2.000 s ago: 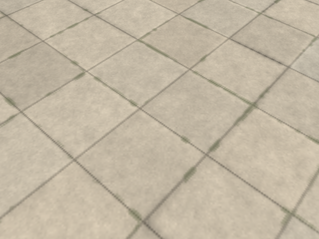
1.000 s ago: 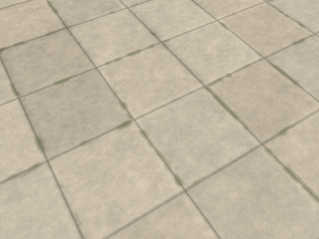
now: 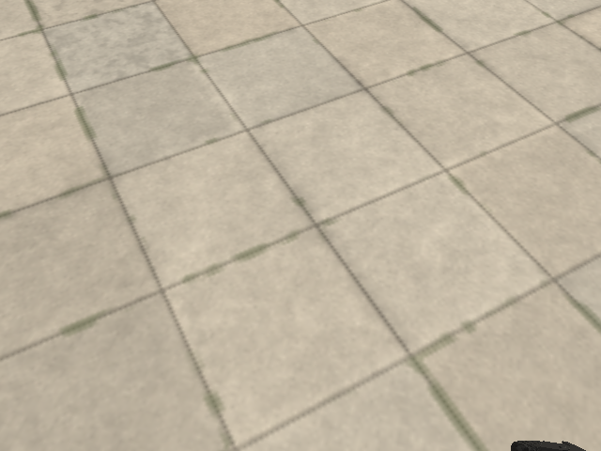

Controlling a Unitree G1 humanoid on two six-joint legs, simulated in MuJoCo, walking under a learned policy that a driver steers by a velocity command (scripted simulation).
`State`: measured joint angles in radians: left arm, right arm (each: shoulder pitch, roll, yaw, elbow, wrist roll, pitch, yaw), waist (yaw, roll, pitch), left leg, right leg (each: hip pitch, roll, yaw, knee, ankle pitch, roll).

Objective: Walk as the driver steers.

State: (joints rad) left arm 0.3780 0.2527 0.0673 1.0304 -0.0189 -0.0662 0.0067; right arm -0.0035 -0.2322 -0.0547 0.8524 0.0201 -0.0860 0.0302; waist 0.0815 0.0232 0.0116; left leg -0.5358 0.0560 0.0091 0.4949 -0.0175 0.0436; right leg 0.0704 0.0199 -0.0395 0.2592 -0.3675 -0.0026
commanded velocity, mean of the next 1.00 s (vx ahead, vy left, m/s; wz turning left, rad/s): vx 0.50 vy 0.00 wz -0.43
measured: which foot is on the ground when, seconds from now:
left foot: up 0.00-0.00, down 0.02-0.58, up 0.60-1.00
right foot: down 0.00-0.02, up 0.04-0.56, down 0.58-1.00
